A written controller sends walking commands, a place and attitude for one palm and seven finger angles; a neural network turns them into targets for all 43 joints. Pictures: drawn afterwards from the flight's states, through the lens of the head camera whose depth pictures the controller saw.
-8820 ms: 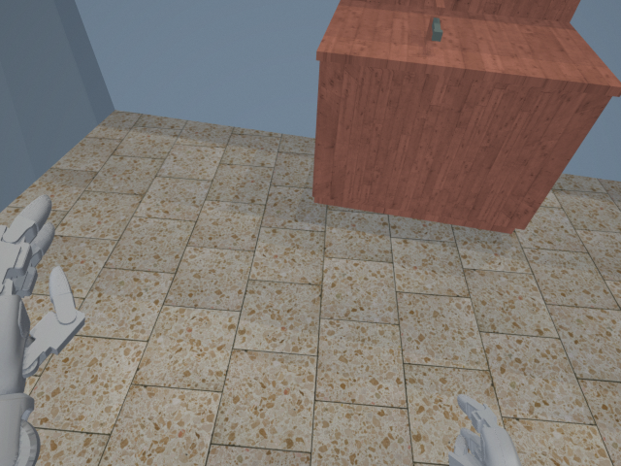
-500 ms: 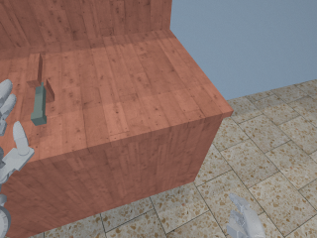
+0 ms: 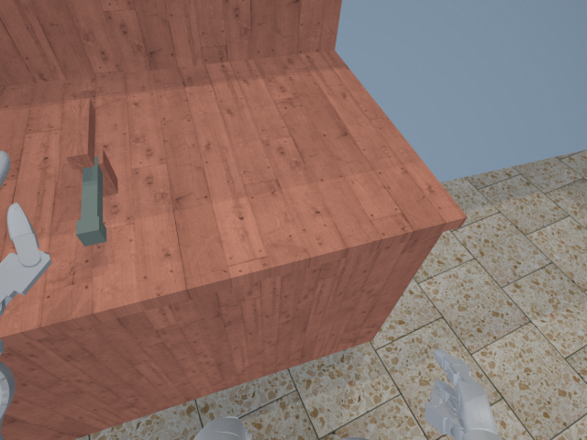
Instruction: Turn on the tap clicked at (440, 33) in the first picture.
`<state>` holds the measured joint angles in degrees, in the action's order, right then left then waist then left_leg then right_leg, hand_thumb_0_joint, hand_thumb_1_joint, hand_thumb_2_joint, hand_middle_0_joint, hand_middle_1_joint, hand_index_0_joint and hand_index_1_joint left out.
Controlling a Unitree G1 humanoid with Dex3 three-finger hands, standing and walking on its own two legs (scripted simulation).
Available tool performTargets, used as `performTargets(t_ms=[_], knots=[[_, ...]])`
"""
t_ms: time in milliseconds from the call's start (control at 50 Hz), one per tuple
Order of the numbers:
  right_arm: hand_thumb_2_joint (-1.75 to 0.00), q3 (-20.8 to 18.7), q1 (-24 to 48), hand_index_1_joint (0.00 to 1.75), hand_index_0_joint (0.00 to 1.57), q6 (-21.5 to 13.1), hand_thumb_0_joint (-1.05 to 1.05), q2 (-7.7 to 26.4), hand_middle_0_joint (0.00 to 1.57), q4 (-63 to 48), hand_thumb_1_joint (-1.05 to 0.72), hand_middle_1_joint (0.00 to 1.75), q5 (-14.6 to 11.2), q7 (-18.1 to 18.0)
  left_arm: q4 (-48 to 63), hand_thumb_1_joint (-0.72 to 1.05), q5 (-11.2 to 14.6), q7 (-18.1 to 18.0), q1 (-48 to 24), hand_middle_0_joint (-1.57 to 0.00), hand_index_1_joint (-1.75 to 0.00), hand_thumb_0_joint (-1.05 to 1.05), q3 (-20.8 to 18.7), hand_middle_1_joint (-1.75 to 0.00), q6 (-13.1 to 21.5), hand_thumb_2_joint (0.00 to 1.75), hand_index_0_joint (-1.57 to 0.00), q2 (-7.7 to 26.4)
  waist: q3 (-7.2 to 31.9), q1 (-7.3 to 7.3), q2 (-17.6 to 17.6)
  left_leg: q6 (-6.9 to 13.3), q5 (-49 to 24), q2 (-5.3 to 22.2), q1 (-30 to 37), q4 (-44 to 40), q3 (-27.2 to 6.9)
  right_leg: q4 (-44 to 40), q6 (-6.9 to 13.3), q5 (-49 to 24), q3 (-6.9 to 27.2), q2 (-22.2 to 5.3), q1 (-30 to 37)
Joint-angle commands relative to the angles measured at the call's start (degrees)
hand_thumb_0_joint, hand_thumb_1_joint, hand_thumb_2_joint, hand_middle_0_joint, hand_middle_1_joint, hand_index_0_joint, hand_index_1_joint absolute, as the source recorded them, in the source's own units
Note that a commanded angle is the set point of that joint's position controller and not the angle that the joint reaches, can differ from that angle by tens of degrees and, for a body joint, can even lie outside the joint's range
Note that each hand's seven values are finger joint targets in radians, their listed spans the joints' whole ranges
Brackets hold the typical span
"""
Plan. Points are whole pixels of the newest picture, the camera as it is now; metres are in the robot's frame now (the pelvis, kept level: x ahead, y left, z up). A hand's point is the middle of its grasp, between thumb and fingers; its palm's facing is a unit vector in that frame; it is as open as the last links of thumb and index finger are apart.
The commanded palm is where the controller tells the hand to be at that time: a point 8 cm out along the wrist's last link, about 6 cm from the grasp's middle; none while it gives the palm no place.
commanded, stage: come to a stop and stand still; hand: left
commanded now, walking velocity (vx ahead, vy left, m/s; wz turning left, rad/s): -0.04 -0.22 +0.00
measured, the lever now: (91, 231) +0.35 +0.31 +0.06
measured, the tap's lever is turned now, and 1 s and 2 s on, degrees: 0 0 0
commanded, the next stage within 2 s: look again from close up in 0.72 s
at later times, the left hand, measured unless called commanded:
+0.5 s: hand (32, 241) +0.25 +0.27 +0.19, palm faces +0.40 -0.87 -0.28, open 7.4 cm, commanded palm +0.18 +0.31 +0.20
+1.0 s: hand (8, 250) +0.23 +0.29 +0.19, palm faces +0.41 -0.85 -0.33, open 7.4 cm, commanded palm +0.16 +0.31 +0.20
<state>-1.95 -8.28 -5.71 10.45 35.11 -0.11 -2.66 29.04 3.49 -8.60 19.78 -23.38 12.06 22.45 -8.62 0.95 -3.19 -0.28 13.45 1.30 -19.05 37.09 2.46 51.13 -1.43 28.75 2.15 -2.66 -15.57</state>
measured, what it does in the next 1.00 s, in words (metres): steps on the spot: right foot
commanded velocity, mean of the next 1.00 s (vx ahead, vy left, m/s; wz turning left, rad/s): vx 0.00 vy -0.01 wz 0.00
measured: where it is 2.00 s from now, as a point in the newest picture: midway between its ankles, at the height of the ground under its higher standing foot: outside the picture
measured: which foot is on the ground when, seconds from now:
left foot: down 0.00-1.00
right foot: up 0.00-0.06, down 0.08-1.00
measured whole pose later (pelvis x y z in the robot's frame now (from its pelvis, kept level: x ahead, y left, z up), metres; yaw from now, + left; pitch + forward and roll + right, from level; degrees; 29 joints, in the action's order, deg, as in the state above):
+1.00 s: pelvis +0.00 +0.03 +0.02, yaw +0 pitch -1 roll -2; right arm 1.4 -11.7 -8.8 11.2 33.5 -0.6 0.1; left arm 21.9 2.4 -5.8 17.5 -20.4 13.9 20.3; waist -3.4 1.8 -0.5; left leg 2.4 9.0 -0.9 -16.5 26.2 0.3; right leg 22.5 -0.4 9.9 0.0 1.1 -11.9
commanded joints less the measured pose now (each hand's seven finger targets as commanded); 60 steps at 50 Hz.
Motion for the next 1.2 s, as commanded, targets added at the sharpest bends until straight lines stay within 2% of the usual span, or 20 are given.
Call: performTargets(t_ms=[0, 60, 120, 160, 240, 260, 280, 360, 480, 580, 760, 780, 800, 820, 860, 900, 1020, 1060, 1120, 1180], knots=[[-0.9, -0.1, 4.8, 0.3, 0.2, -5.7, 0.0, 6.1, 0.2, -9.8, -0.9, 0.3, 0.1, 1.1, 15.2, 0.9, -0.2, -0.5, -1.7, -0.2, -0.3, 0.0, -5.5, -0.3, 2.3, 0.9, -0.2, 8.7, 13.7, -0.02, 15.5, 7.4, -12.0, 11.3, 7.8, -17.4, -12.3, -13.6, 0.5, -4.6, -2.6, 1.8, 1.6], [-0.9, 0.6, 4.4, 0.3, 0.2, -5.9, 0.0, 5.8, 0.2, -10.9, -0.9, 0.3, 0.0, 1.7, 15.9, 0.9, -0.1, 0.1, 5.9, -0.2, -0.3, 0.0, -6.1, -0.3, 1.5, 0.9, -0.2, 8.9, 16.1, 0.25, 8.6, 2.2, -2.8, 4.7, 3.9, -9.1, -4.0, -31.2, 1.6, -20.7, 0.2, 1.9, 10.2], [-0.9, 0.2, 2.8, 0.3, 0.2, -4.8, 0.0, 5.7, 0.2, -10.1, -0.9, 0.3, 0.3, 1.7, 14.6, 0.9, 1.0, 0.6, 6.7, -0.2, -0.3, 0.0, -4.0, -0.3, -0.6, 0.9, -0.2, 6.1, 13.4, -0.19, -4.9, -0.4, 4.2, -0.9, 4.6, 0.3, -1.6, -38.3, 6.9, -11.6, 12.7, -5.7, 1.3], [-0.9, 0.9, 3.6, 0.3, 0.2, -3.7, 0.0, 6.0, 0.2, -9.2, -0.9, 0.3, 0.5, 1.0, 12.2, 0.9, 1.3, 0.2, 7.0, -0.2, -0.3, 0.0, -4.9, -0.3, -1.8, 0.9, -0.2, 7.1, 12.2, -0.6, -2.8, -0.4, 1.3, -0.1, 6.8, -1.9, -2.6, -38.2, 7.3, -12.5, 10.0, -5.2, -1.4], [-0.9, 1.2, 4.2, 0.3, 0.2, -2.5, 0.0, 7.7, 0.2, -8.4, -0.9, 0.3, 0.3, -1.1, 6.0, 0.9, 0.8, 0.0, -1.2, -0.2, -0.3, 0.0, -2.8, -0.3, -2.2, 0.9, -0.2, 5.8, 12.5, -0.51, 4.1, 0.5, -6.2, 2.3, 9.2, -15.8, -6.3, -32.1, 1.5, -20.0, 0.0, 3.6, 3.5], [-0.9, 1.5, 6.3, 0.3, 0.2, -2.6, 0.0, 7.5, 0.2, -8.5, -0.9, 0.3, 0.3, -1.6, 7.0, 0.9, 0.6, -0.1, -2.7, -0.2, -0.3, 0.0, -3.1, -0.3, -2.2, 0.9, -0.2, 7.0, 13.5, -0.02, 10.1, 1.0, -8.3, 3.3, 10.8, -17.4, -7.2, -30.6, 1.1, -22.0, -0.9, 3.6, 3.7], [-0.9, 1.8, 5.4, 0.3, 0.2, -2.5, 0.0, 7.1, 0.2, -8.8, -0.9, 0.3, 0.3, -1.8, 7.3, 0.9, 0.3, -0.1, -3.2, -0.2, -0.3, 0.0, -1.6, -0.3, -2.1, 0.9, -0.2, 5.8, 13.8, 0.15, 11.8, 1.3, -9.4, 4.1, 9.7, -18.8, -8.9, -29.6, 0.9, -22.5, -2.1, 3.8, 6.0], [-0.9, 1.5, 6.1, 0.3, 0.2, -3.3, 0.0, 7.4, 0.2, -9.8, -0.9, 0.3, 0.0, -1.6, 13.9, 0.9, -0.2, 0.0, -5.9, -0.2, -0.3, 0.0, 1.4, -0.3, -1.6, 0.9, -0.2, 5.1, 15.9, 0.43, 12.0, 0.6, -15.4, 2.6, 11.1, -18.5, -7.7, -30.8, 1.1, -26.7, -2.6, 3.8, 9.8], [-0.9, 0.7, 5.2, 0.3, 0.2, -2.7, 0.0, 7.6, 0.2, -10.5, -0.9, 0.3, 0.4, -1.2, 15.4, 0.9, 0.0, -0.8, 4.7, -0.2, -0.3, 0.0, -2.8, -0.3, -0.7, 0.9, -0.2, 7.2, 18.5, 0.9, 10.5, -0.2, -18.9, 1.8, 9.7, -17.2, -6.3, -32.0, 1.7, -29.3, -2.7, 2.8, 13.9], [-0.9, 0.6, 4.9, 0.3, 0.2, -1.3, 0.0, 7.7, 0.2, -10.7, -0.9, 0.3, 0.1, -1.4, 10.8, 0.9, 0.9, -0.3, 7.4, -0.2, -0.3, 0.0, -3.6, -0.3, -0.6, 0.9, -0.2, 6.4, 15.5, 0.45, 8.2, -0.3, -11.2, 2.0, 7.3, -19.3, -6.3, -33.6, 1.4, -26.2, -2.6, 2.9, 12.5], [-0.9, 0.7, 5.6, 0.3, 0.2, -1.9, 0.0, 8.2, 0.2, -10.1, -0.9, 0.3, -0.2, -1.7, 10.7, 0.9, -0.6, -0.3, -4.7, -0.2, -0.3, 0.0, 1.3, -0.3, -0.5, 0.9, -0.2, 4.7, 11.7, 0.07, 8.6, 0.8, 7.3, 1.8, 5.8, -24.2, -7.8, -35.5, 1.1, -19.1, -1.5, 3.3, 10.3], [-0.9, 1.3, -2.7, 0.3, 0.2, -4.3, 0.0, 10.5, 0.2, -12.0, -0.9, 0.3, 0.9, -0.9, 20.5, 0.9, -11.7, 0.0, -63.6, -0.2, -0.3, 0.0, -32.9, -0.3, 6.3, 0.9, -0.2, 54.4, -0.1, -0.15, -5.9, 4.1, -0.3, 4.6, -7.4, -13.6, -7.2, -37.3, -0.7, -17.9, 2.6, -2.1, -0.2], [-0.9, 3.3, 1.2, 0.3, 0.2, -4.1, 0.0, 2.8, 0.2, -7.1, -0.9, 0.3, -1.4, -0.4, -10.7, 0.9, -5.4, 2.7, -30.7, -0.2, -0.3, 0.0, -8.2, -0.3, 4.3, 0.9, -0.2, 16.1, 15.0, -0.32, -4.9, 3.8, -8.9, 1.0, 9.5, -11.8, -6.8, -35.8, 2.7, -11.5, 0.9, -4.2, -3.2], [-0.9, -0.4, 1.4, 0.3, 0.2, -5.4, 0.0, 6.8, 0.2, -8.7, -0.9, 0.3, -0.2, -0.4, -10.3, 0.9, -2.4, 2.8, -11.6, -0.2, -0.3, 0.0, -5.8, -0.3, 3.9, 0.9, -0.2, 12.3, 11.4, 2.9, -1.5, 1.6, -6.1, 0.9, 11.0, -12.9, -6.2, -39.3, 3.7, -15.0, 5.8, -1.8, -1.1], [-0.9, -0.7, 1.9, 0.3, 0.2, -6.1, 0.0, 7.4, 0.2, -10.1, -0.9, 0.3, -1.7, 1.3, -3.7, 0.9, -1.0, 3.8, -7.3, -0.2, -0.3, 0.0, 4.1, -0.3, 4.5, 0.9, -0.2, 1.6, 17.3, 1.49, 13.3, 2.3, -0.8, 1.3, 11.0, -15.1, -5.2, -32.6, 3.9, -15.1, 3.9, -2.0, 5.2], [-0.9, -0.4, 1.3, 0.3, 0.2, -6.4, 0.0, 8.3, 0.2, -10.3, -0.9, 0.3, -0.9, 2.6, 5.4, 0.9, -1.1, 3.5, -4.6, -0.2, -0.3, 0.0, 3.6, -0.3, 5.8, 0.9, -0.2, 4.2, 16.5, 1.71, 14.6, 2.2, 5.8, 2.1, 4.7, -17.9, -7.4, -31.5, 3.3, -12.6, 2.7, -1.0, 8.2], [-0.9, 0.3, 2.1, 0.3, 0.2, -6.7, 0.0, 7.9, 0.2, -11.2, -0.9, 0.3, -0.6, 1.6, 8.3, 0.9, -0.9, 2.1, 1.6, -0.2, -0.3, 0.0, -6.5, -0.3, 6.8, 0.9, -0.2, 12.1, 12.4, 1.49, -1.3, 1.7, 8.6, 0.7, 1.2, -16.7, -7.5, -34.6, 2.6, -6.4, 2.0, -0.3, 5.0], [-0.9, 0.5, 3.2, 0.3, 0.2, -6.5, 0.0, 8.0, 0.2, -10.9, -0.9, 0.3, -0.8, 0.8, 9.2, 0.9, -0.7, 1.8, -0.9, -0.2, -0.3, 0.0, -10.2, -0.3, 7.1, 0.9, -0.2, 15.4, 11.7, 1.03, 2.1, 1.8, 6.8, 1.4, 3.3, -17.4, -8.2, -33.5, 2.5, -7.5, 1.2, 0.2, 3.0], [-0.9, 0.3, 1.7, 0.3, 0.2, -6.8, 0.0, 8.0, 0.2, -10.4, -0.9, 0.3, -0.8, 0.1, 7.5, 0.9, -0.7, 2.1, -4.1, -0.2, -0.3, 0.0, -7.1, -0.3, 7.6, 0.9, -0.2, 11.5, 12.0, 0.85, 9.8, 2.7, 8.3, 3.1, 0.8, -20.2, -10.2, -29.3, 2.2, -14.0, -0.2, 1.2, 7.6], [-0.9, 0.5, 1.3, 0.3, 0.2, -7.9, 0.0, 7.9, 0.2, -9.5, -0.9, 0.3, -0.8, 0.4, 8.3, 0.9, -1.1, 2.4, -5.1, -0.2, -0.3, 0.0, -4.1, -0.3, 7.7, 0.9, -0.2, 8.8, 14.2, 0.83, 10.8, 2.7, 2.9, 3.8, 4.0, -19.7, -10.0, -28.4, 2.0, -18.8, -1.3, 1.4, 8.6]])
